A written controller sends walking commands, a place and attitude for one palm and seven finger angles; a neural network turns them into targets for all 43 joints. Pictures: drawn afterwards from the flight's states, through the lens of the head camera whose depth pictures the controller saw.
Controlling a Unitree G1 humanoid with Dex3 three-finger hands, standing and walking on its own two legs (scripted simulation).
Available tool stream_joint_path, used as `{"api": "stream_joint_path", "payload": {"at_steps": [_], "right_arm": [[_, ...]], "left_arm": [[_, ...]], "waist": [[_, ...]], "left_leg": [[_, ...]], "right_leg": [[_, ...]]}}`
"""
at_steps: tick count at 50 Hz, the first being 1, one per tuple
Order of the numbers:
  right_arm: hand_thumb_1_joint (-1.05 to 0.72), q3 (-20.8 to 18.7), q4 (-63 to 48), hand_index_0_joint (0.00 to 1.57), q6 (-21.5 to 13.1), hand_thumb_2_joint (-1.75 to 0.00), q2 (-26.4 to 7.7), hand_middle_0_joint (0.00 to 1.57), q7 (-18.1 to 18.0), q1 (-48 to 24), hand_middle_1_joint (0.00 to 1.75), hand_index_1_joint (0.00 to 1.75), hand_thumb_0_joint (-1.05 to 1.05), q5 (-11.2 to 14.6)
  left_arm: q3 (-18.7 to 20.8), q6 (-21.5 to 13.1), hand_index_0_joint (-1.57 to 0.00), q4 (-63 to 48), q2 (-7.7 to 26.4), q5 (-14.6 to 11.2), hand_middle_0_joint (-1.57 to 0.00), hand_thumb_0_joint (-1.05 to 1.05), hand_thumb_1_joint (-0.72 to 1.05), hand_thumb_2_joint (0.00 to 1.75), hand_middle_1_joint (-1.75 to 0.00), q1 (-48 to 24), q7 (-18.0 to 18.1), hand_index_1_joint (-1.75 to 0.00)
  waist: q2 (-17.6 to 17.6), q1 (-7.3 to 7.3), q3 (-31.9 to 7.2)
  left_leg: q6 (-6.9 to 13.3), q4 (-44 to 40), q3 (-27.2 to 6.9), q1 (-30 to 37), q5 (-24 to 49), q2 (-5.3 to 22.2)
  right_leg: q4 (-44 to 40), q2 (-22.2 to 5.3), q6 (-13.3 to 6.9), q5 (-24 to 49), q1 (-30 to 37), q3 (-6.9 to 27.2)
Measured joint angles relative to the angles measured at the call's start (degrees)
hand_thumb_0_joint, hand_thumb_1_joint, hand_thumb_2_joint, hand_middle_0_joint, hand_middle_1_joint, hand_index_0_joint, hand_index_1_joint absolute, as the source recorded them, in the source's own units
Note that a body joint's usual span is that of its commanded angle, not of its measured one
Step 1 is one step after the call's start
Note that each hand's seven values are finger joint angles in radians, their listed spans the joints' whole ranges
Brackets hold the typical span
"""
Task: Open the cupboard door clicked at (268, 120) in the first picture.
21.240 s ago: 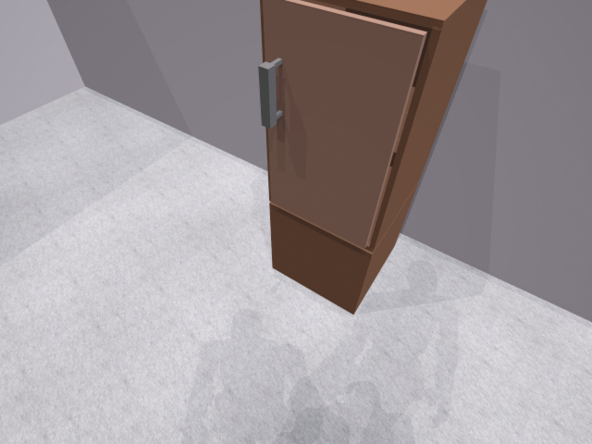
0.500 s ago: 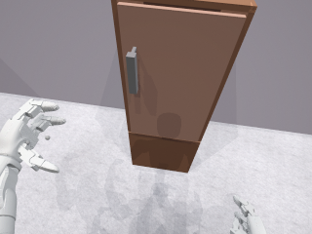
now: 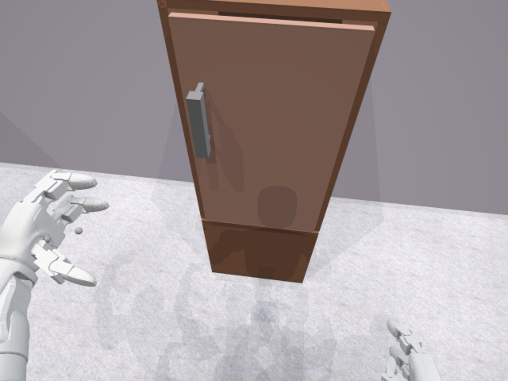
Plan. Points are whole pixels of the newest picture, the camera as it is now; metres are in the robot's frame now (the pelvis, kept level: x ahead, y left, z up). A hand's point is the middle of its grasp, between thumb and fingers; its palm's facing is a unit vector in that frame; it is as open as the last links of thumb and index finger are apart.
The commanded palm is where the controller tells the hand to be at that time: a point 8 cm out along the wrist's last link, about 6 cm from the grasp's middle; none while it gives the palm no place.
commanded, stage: move the hooked fingers beside the handle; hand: left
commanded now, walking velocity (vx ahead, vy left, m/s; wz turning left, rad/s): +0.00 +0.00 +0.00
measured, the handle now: (202, 120) +0.58 +0.15 +0.08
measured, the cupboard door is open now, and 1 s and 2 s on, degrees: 0 0 0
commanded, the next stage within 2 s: none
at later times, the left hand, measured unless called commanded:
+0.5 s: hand (109, 200) +0.35 +0.25 +0.10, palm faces -0.05 -1.00 +0.00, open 14.0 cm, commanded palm +0.33 +0.30 +0.10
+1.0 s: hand (132, 168) +0.43 +0.24 +0.09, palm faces -0.05 -1.00 +0.01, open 14.0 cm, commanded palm +0.40 +0.29 +0.09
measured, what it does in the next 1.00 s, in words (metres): stands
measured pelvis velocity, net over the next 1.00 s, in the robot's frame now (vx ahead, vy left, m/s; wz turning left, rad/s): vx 0.00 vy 0.00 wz -0.02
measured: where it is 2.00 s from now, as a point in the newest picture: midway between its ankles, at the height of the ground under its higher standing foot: outside the picture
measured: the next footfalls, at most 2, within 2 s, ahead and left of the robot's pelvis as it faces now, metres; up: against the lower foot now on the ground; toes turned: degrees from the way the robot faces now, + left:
none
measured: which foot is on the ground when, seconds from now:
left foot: down 0.00-1.00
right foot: down 0.00-1.00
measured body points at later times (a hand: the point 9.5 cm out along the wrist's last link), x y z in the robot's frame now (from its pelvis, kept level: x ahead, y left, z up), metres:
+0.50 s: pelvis -0.01 -0.01 +0.00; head +0.03 -0.01 +0.44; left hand +0.34 +0.30 +0.11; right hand +0.13 -0.27 -0.09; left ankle -0.01 +0.08 -0.71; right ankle +0.01 -0.10 -0.71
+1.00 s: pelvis +0.00 +0.00 -0.01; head +0.07 +0.02 +0.44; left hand +0.42 +0.30 +0.10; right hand +0.08 -0.26 -0.11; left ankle -0.01 +0.08 -0.71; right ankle +0.01 -0.10 -0.71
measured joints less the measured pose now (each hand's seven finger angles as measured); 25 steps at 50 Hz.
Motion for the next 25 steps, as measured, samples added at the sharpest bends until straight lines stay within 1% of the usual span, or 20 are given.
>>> {"api": "stream_joint_path", "payload": {"at_steps": [4,8,12,18,22,25], "right_arm": [[-0.9,0.17,-0.05,0.2,0.12,-0.9,0.02,0.21,-0.14,-0.5,0.3,0.3,0.01,0.12],[-0.9,0.19,-0.16,0.2,0.18,-0.9,-0.11,0.21,-0.25,-0.67,0.3,0.3,0.01,0.17],[-0.9,0.28,0.53,0.2,0.46,-0.9,-0.29,0.21,-0.68,-1.08,0.3,0.3,0.01,0.15],[-0.9,0.22,1.5,0.2,0.77,-0.9,-0.41,0.21,-0.92,-0.82,0.3,0.3,0.01,0.38],[-0.9,0.2,1.57,0.2,1.47,-0.9,-0.51,0.21,-0.64,-0.02,0.3,0.3,0.01,0.42],[-0.9,0.21,1.38,0.2,2.11,-0.9,-0.61,0.21,-0.4,0.67,0.3,0.3,0.01,0.42]], "left_arm": [[-0.03,0.48,-0.3,1.47,0.18,-0.28,-0.3,-0.01,-0.5,0.3,-1.2,-0.54,-0.41,-1.2],[-0.21,0.19,-0.3,2.49,-0.02,0.02,-0.3,-0.01,-0.5,0.3,-1.2,-1.13,-0.51,-1.2],[-0.25,-0.69,-0.3,5.51,0.2,0.68,-0.3,-0.01,-0.5,0.3,-1.2,-4.72,-0.2,-1.2],[-0.86,-1.8,-0.3,9.83,1.23,1.75,-0.3,-0.01,-0.5,0.3,-1.2,-10.56,0.08,-1.2],[-1.15,-1.49,-0.3,12.6,1.84,1.92,-0.3,-0.01,-0.5,0.3,-1.2,-12.76,-0.44,-1.2],[-0.81,-1.06,-0.3,16.2,2.63,2.52,-0.3,-0.01,-0.5,0.3,-1.2,-15.09,-0.03,-1.2]], "waist": [[0.21,0.04,-0.18],[0.17,0.15,-0.05],[-0.11,0.16,0.66],[-0.41,-0.64,0.93],[-0.4,-1.45,0.15],[-0.54,-2.12,0.0]], "left_leg": [[-0.26,-0.02,-0.04,-0.2,0.13,0.12],[-0.53,0.27,-0.17,-0.55,0.16,0.3],[-0.79,1.05,-0.6,-1.3,0.12,0.44],[-1.01,1.47,-0.8,-2.34,0.25,0.6],[-0.93,1.12,-0.13,-2.71,0.31,0.66],[-0.89,1.22,0.2,-3.33,0.29,0.68]], "right_leg": [[0.25,0.11,-0.26,-0.02,-0.34,-0.04],[0.61,0.26,-0.53,-0.09,-0.71,-0.18],[1.19,0.37,-0.81,-0.18,-1.26,-0.64],[1.48,0.51,-1.06,-0.02,-2.23,-0.85],[1.56,0.57,-0.97,0.07,-3.02,-0.19],[1.87,0.58,-0.92,0.05,-3.83,0.14]]}}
